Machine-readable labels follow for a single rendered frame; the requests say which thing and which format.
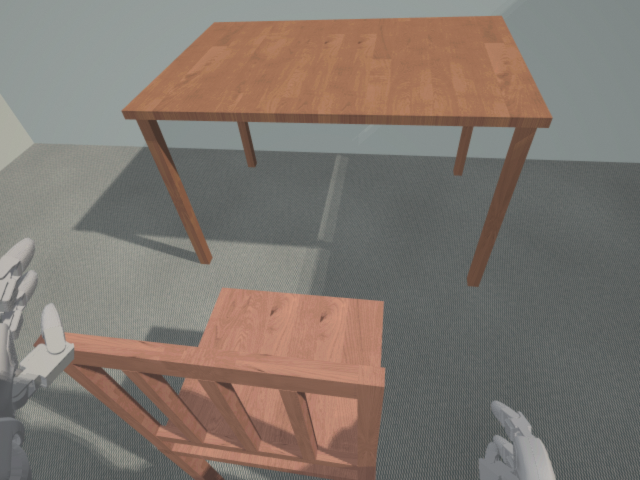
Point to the table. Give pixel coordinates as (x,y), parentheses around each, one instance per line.
(433,71)

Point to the chair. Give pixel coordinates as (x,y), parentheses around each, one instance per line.
(280,381)

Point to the right robot hand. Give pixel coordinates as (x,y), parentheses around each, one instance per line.
(526,459)

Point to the left robot hand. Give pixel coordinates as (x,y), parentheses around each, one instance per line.
(46,361)

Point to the left robot forearm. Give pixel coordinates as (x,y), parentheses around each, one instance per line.
(14,464)

